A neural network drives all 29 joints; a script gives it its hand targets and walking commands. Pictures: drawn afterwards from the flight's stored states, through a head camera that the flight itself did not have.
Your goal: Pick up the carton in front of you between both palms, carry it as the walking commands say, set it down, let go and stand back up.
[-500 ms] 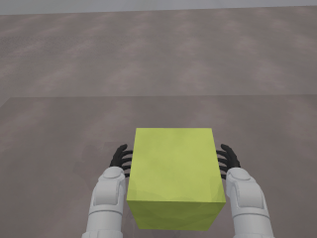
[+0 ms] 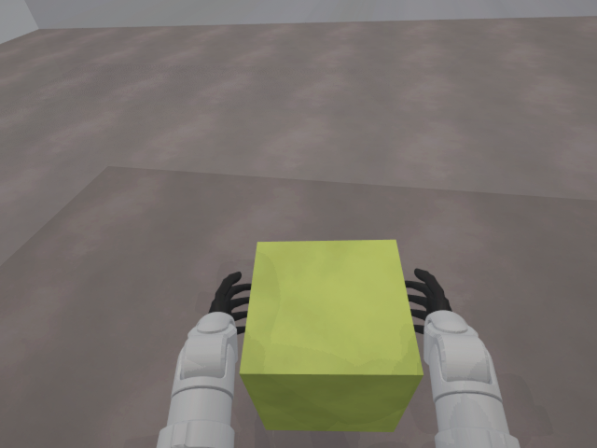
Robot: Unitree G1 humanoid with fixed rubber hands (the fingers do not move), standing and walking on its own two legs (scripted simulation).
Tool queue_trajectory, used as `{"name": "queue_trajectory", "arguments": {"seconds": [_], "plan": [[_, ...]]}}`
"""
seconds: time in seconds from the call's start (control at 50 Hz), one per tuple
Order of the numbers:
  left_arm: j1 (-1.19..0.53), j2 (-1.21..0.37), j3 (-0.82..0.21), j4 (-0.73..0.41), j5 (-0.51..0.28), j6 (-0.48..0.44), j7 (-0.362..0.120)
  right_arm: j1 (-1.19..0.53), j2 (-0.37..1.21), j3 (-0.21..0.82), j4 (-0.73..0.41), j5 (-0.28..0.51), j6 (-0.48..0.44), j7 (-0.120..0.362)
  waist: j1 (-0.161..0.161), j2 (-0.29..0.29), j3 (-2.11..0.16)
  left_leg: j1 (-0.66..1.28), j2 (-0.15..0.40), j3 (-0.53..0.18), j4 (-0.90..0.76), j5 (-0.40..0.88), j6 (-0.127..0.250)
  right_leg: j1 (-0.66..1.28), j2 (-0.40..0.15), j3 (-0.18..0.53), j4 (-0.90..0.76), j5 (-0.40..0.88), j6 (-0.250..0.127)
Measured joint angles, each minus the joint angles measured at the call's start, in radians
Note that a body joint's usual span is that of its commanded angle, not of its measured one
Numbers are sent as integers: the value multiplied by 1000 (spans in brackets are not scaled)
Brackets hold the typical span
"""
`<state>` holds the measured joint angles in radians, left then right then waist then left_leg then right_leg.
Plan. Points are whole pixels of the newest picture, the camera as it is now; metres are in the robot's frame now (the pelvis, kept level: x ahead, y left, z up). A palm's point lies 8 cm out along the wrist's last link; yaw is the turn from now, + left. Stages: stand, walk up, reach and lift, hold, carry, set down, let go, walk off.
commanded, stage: hold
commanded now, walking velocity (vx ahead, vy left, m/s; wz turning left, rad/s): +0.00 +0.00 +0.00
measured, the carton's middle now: (327, 339) +0.31 +0.00 -0.04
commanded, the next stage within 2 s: set down in 0.38 s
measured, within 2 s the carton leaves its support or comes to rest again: neither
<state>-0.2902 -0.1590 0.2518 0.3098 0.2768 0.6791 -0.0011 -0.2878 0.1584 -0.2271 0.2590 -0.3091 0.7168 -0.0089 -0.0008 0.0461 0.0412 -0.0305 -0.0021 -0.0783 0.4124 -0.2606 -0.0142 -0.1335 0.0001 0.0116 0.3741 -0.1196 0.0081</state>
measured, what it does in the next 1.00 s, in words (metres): lowers itself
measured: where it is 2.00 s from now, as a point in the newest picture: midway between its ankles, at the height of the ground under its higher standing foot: outside the picture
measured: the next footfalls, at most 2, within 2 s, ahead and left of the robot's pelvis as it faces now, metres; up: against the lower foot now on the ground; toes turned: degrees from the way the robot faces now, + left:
none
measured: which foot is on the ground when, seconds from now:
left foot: down 0.00-1.00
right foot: down 0.00-1.00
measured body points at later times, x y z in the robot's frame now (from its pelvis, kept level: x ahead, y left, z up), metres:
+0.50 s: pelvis +0.00 -0.01 +0.00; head -0.03 -0.03 +0.45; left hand +0.31 +0.14 +0.04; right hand +0.32 -0.16 +0.03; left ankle -0.01 +0.13 -0.74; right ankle +0.06 -0.13 -0.74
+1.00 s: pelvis -0.02 +0.01 -0.05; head +0.20 -0.02 +0.34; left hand +0.39 +0.12 -0.14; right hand +0.36 -0.18 -0.15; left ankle -0.01 +0.13 -0.74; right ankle +0.06 -0.13 -0.74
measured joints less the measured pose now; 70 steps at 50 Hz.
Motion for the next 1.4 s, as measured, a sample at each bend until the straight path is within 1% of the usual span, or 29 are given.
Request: {"name": "queue_trajectory", "arguments": {"seconds": [0.1,0.24,0.46,0.5,0.56,0.66,0.74,0.82,0.86,0.92,1.0,1.08,1.14,1.28,1.4], "plan": [[-18,-5,10,20,16,0,-7,-1,0,-9,2,-4,2,1,-3,2,-5,0,9,-16,-10,6,-9,-1,12,-7,-1,0,-13],[-29,-8,23,34,28,-2,-14,-10,2,-17,11,-8,3,2,-4,3,-13,1,12,-38,-20,9,-8,-2,22,-11,-3,-1,-24],[-39,-11,40,39,37,0,-17,-31,8,-31,30,-18,0,7,-5,1,-18,1,5,-55,-23,8,-13,2,24,-4,-11,-2,-21],[-54,-16,53,53,45,-5,-16,-47,13,-50,48,-29,-8,10,-8,0,-15,-4,1,-55,-15,5,-12,-2,22,-2,-5,-5,-18],[-96,-30,99,94,69,-26,-19,-90,26,-107,91,-54,-34,24,-14,0,-5,-21,-6,-53,10,-6,-9,-17,18,3,16,-15,-13],[-199,-56,198,185,129,-94,-20,-198,27,-217,187,-109,-101,54,-33,6,32,-93,-20,-47,86,-36,-1,-84,13,15,78,-38,-3],[-275,-61,251,240,169,-177,-20,-274,19,-275,239,-148,-179,72,-49,9,63,-210,-32,-36,158,-58,4,-200,11,31,140,-51,7],[-311,-55,255,265,166,-286,-11,-300,11,-290,251,-153,-290,76,-56,3,82,-373,-46,-18,219,-65,10,-370,6,53,203,-54,17],[-315,-51,239,265,143,-346,0,-298,5,-285,245,-137,-353,73,-56,0,89,-468,-53,-10,250,-67,12,-467,3,63,237,-56,22],[-315,-38,204,260,90,-430,21,-296,-8,-271,235,-92,-440,63,-59,-1,87,-626,-64,-2,311,-75,12,-626,0,75,297,-63,27],[-318,-7,138,240,2,-499,48,-297,-26,-237,209,-15,-509,43,-63,4,48,-846,-76,-3,411,-96,9,-844,3,87,392,-80,33],[-348,23,95,223,-64,-514,61,-315,-35,-222,172,46,-522,25,-65,4,-24,-1038,-88,-12,513,-121,2,-1033,9,96,492,-106,39],[-387,35,102,222,-78,-498,56,-348,-29,-240,161,58,-505,21,-66,2,-82,-1153,-95,-19,588,-142,-5,-1146,14,95,564,-128,41],[-511,59,175,268,-34,-418,18,-454,0,-317,173,4,-430,16,-72,12,-162,-1347,-103,-28,748,-192,-19,-1339,26,86,719,-171,37],[-616,105,188,341,-15,-390,4,-526,-5,-336,193,-16,-395,-8,-77,21,-187,-1498,-111,-22,876,-228,-26,-1495,38,91,845,-200,39]]}}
